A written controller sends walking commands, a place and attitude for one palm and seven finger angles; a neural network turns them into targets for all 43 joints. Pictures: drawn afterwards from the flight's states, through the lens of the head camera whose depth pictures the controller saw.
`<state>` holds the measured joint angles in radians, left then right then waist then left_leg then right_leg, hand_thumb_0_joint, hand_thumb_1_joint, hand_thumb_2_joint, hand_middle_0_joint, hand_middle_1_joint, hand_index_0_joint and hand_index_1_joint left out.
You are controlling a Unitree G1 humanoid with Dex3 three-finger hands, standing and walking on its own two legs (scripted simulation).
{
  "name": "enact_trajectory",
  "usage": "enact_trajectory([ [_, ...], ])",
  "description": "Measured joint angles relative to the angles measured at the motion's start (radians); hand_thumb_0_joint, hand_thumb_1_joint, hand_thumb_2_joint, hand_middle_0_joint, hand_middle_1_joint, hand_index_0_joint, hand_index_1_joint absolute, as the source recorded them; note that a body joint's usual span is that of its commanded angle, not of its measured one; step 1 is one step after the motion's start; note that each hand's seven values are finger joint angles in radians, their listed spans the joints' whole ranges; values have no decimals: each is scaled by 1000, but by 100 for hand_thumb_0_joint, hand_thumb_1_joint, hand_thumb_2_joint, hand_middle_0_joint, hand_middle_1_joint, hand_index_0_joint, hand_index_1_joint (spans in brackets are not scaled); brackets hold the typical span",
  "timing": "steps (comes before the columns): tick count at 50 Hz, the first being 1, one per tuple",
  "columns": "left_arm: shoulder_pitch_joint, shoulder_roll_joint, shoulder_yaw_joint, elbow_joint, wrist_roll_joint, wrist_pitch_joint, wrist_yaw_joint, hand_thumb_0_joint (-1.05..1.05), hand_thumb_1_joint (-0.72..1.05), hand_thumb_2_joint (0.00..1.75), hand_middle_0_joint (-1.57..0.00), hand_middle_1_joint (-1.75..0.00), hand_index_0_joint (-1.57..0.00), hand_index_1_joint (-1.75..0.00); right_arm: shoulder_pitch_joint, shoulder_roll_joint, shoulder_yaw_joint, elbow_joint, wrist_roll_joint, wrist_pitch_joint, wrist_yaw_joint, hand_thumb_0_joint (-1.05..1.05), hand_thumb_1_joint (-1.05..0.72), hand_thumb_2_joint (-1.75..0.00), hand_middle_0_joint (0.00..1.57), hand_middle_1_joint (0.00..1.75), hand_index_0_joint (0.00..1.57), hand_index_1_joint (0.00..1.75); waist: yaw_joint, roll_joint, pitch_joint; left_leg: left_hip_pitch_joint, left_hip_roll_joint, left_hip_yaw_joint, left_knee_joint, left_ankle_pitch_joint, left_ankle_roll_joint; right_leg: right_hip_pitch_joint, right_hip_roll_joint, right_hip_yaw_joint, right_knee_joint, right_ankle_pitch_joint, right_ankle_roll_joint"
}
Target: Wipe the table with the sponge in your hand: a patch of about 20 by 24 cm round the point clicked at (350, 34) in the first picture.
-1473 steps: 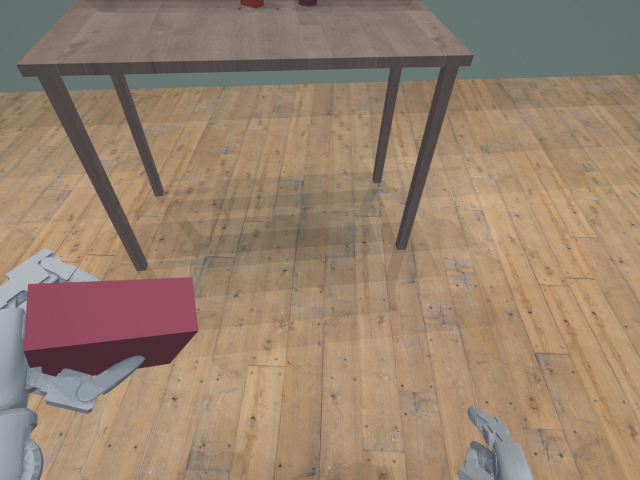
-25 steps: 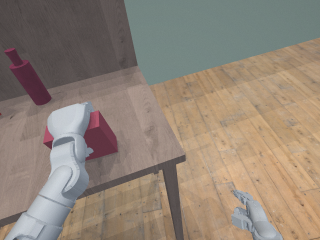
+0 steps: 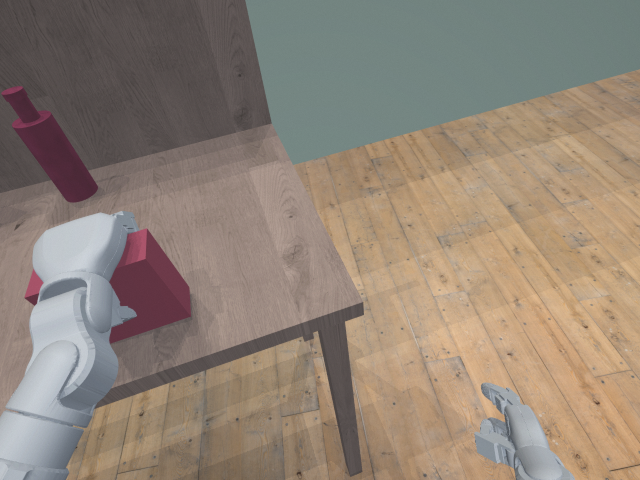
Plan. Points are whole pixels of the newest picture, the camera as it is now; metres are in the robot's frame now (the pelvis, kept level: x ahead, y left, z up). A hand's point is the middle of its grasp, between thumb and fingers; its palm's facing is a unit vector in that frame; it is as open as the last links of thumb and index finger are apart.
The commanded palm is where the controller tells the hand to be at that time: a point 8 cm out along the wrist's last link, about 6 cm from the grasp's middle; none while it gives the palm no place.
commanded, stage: wipe forward along the middle lane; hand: left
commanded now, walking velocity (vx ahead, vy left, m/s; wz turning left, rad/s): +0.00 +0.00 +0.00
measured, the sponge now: (127, 300) +0.28 +0.29 +0.10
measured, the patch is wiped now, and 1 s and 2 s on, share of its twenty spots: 0.90 0.90 0.90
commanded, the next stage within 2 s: slide back across to the first lane in 1.72 s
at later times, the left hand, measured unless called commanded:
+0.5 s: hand (95, 262) +0.31 +0.33 +0.15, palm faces -0.03 +0.02 -1.00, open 9.6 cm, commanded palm +0.29 +0.33 +0.18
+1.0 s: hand (99, 237) +0.35 +0.36 +0.15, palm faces -0.06 +0.03 -1.00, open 9.6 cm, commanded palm +0.33 +0.36 +0.17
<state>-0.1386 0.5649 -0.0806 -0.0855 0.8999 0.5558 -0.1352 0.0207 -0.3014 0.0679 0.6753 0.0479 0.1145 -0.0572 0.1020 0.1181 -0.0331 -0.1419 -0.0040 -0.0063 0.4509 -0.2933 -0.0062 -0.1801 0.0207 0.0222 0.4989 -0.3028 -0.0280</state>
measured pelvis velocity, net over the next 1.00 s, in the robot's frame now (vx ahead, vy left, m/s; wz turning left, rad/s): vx -0.02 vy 0.01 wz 0.03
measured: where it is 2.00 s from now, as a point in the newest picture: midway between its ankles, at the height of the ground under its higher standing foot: outside the picture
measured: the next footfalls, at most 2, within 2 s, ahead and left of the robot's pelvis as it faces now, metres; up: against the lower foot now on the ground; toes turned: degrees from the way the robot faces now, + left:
none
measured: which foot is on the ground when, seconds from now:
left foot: down 0.00-1.00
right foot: down 0.00-1.00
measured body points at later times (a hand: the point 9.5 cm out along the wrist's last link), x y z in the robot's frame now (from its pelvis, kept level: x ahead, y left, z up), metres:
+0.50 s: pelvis -0.02 +0.00 +0.00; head -0.02 -0.04 +0.45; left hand +0.30 +0.33 +0.20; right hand +0.19 -0.22 -0.11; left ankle -0.03 +0.13 -0.74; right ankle -0.02 -0.10 -0.74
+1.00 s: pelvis -0.02 +0.01 +0.00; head -0.01 -0.01 +0.45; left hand +0.35 +0.35 +0.20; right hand +0.13 -0.24 -0.12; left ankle -0.03 +0.13 -0.74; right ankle -0.02 -0.10 -0.74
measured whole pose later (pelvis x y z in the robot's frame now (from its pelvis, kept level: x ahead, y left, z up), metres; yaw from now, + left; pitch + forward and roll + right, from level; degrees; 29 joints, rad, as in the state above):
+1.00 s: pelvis -0.02 +0.01 +0.00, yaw +1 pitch +3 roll +0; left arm -0.63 0.63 -0.04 0.67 0.99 0.18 -0.09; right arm 0.19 -0.30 0.03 0.73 0.06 0.08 -0.10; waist 0.04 0.07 -0.05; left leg -0.27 -0.02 -0.03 0.46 -0.25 0.01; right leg -0.27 0.01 0.00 0.45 -0.24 -0.01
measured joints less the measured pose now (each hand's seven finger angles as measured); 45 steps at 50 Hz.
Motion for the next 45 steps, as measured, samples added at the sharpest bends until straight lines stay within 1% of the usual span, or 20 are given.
enact_trajectory([
  [4, 20, 20, 21, 6, -5, -50, -3, -1, -49, 110, -75, -140, -79, -141, 9, -1, -5, -1, -3, -7, -12, 1, -90, -90, 20, 30, 20, 30, 1, -2, 7, -2, 0, -6, 2, 3, -1, 2, 0, -6, -2, 3, -1],
  [8, 2, 29, 27, 49, -5, -90, 3, -1, -49, 110, -75, -140, -79, -140, 18, 0, -8, 7, -4, -17, -24, 1, -90, -90, 20, 30, 20, 30, 4, -4, 14, -4, 0, -15, 1, 10, -2, 5, -1, -15, -9, 10, -1],
  [12, -60, 31, 14, 135, 11, -125, 8, -1, -50, 110, -76, -139, -79, -140, 25, 3, -7, 23, -3, -32, -37, 1, -90, -90, 20, 30, 20, 30, 4, -8, 17, -12, -3, -27, -3, 22, -3, 5, -4, -26, -20, 21, -1],
  [16, -140, 29, 10, 237, 17, -159, 4, -2, -50, 110, -76, -139, -80, -139, 34, 8, -6, 33, -1, -43, -47, 1, -90, -90, 20, 30, 20, 30, -1, -12, 18, -23, -5, -36, -9, 34, -3, -1, -6, -36, -31, 32, -1],
  [24, -281, 29, 11, 431, 40, -235, 2, 0, -50, 110, -77, -138, -80, -139, 69, 12, -6, 46, -1, -51, -56, 1, -90, -90, 20, 30, 21, 30, -17, -25, 13, -50, -6, -42, -10, 46, -1, -20, -8, -42, -44, 48, 1],
  [28, -314, 36, 26, 485, 51, -274, 4, 0, -51, 110, -77, -138, -81, -139, 94, 10, -15, 46, -2, -48, -53, 1, -90, -90, 20, 30, 21, 30, -28, -31, 8, -63, -6, -37, -7, 46, 2, -31, -7, -37, -48, 54, 3],
  [36, -368, 37, 27, 570, 59, -312, 33, 1, -51, 110, -78, -137, -81, -138, 139, -5, -32, 61, 4, -39, -50, 1, -90, -90, 20, 30, 21, 30, -39, -34, -2, -84, -11, -32, 0, 45, 10, -49, -12, -32, -50, 58, 11],
  [45, -457, 53, 34, 706, 73, -344, 44, 1, -52, 110, -78, -137, -82, -138, 155, 3, -32, 68, 9, -33, -48, 1, -90, -90, 20, 30, 21, 30, -56, -45, -14, -110, -11, -27, 5, 45, 14, -73, -12, -27, -53, 65, 16],
])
